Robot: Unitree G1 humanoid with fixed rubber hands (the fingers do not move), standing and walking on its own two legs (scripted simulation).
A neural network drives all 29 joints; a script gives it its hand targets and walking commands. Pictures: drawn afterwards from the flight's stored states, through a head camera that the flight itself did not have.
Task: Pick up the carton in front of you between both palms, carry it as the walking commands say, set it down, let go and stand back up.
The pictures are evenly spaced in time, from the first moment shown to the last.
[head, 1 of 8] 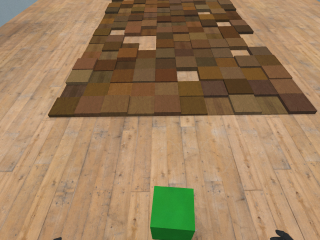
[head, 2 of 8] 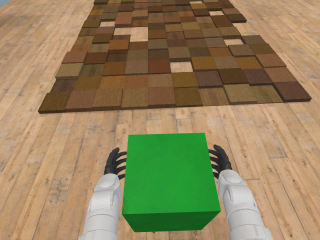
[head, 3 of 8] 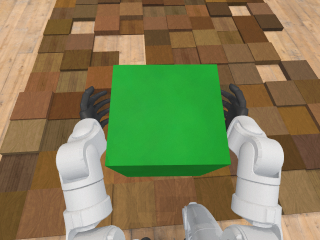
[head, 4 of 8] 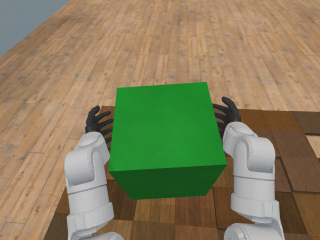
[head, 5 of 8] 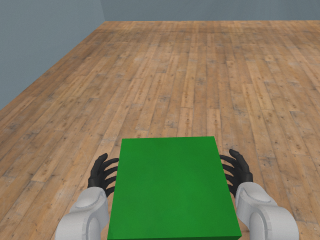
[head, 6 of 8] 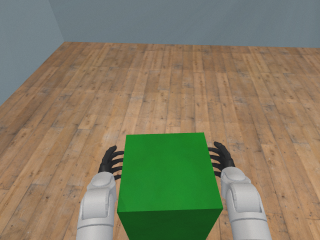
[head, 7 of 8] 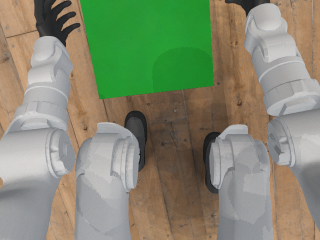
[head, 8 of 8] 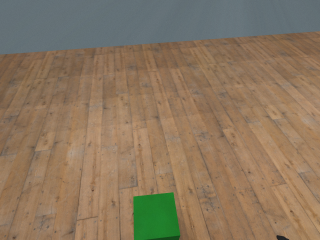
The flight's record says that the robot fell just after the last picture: no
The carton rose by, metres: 0.78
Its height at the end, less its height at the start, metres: +0.00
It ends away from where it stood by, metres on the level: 8.13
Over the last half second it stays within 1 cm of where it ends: yes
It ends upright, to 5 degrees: yes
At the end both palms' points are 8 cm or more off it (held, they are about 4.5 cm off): yes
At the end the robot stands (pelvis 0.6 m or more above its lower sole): yes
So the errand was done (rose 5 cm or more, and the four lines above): yes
